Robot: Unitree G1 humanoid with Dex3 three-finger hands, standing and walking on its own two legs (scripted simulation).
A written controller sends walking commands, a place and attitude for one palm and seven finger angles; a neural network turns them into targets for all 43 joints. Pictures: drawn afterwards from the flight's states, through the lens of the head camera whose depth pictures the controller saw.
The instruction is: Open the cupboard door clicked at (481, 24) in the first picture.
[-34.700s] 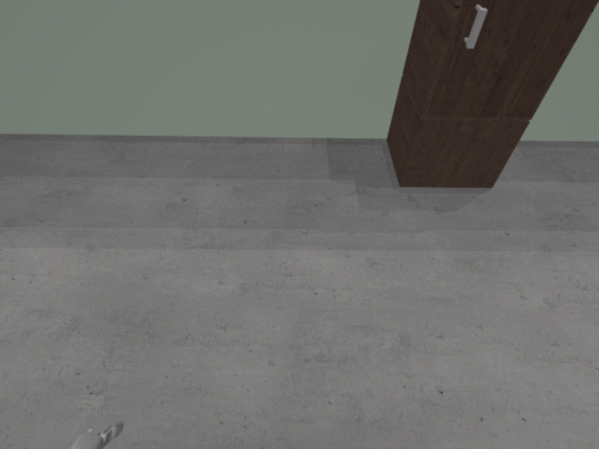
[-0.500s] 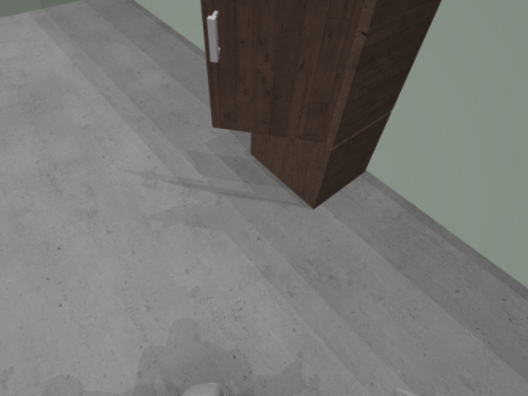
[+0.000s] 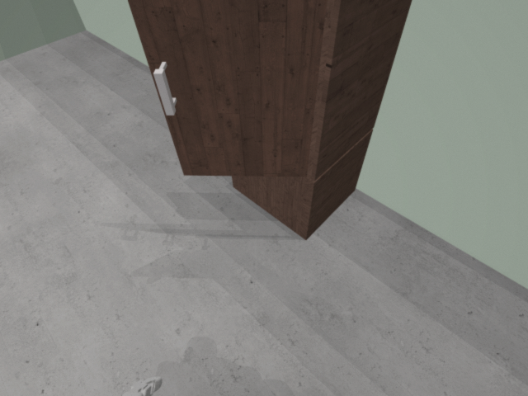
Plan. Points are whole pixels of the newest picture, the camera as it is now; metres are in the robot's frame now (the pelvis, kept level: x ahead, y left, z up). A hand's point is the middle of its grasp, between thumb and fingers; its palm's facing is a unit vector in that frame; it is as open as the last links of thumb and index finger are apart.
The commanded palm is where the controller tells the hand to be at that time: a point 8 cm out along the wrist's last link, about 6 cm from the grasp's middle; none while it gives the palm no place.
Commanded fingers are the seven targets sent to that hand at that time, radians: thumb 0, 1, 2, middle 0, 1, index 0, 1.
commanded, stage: take the last steps up to it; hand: left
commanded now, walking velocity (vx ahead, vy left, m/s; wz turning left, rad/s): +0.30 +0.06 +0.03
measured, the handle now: (167, 88) +0.81 +0.28 +0.02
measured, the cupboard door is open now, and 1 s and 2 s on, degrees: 41 41 41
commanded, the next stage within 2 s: come to a stop and stand still in 0.44 s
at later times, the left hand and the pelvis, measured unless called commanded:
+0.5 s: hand (135, 378) +0.18 +0.25 -0.17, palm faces +0.05 -0.99 -0.15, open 7.4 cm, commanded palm none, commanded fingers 0.00 0.90 0.90 -0.20 -0.30 -0.20 -0.30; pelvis +0.18 +0.07 +0.01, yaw -1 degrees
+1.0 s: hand (159, 293) +0.34 +0.24 -0.18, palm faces +0.02 -0.98 -0.18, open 7.3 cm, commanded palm none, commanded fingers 0.00 0.90 0.90 -0.20 -0.30 -0.20 -0.30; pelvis +0.24 +0.07 +0.00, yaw +0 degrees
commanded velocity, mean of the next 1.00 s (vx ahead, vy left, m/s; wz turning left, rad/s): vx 0.01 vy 0.02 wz -0.01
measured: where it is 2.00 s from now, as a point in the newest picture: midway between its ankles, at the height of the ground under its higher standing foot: outside the picture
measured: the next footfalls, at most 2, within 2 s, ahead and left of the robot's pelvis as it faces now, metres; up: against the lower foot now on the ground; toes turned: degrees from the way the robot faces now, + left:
left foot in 0.30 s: +0.26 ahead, +0.16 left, +0.00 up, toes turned +6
right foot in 0.68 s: +0.32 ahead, -0.07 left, +0.00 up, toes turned -6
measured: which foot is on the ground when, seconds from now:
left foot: up 0.00-0.28, down 0.30-1.00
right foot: down 0.00-0.30, up 0.32-0.66, down 0.68-0.98, up 1.00-1.00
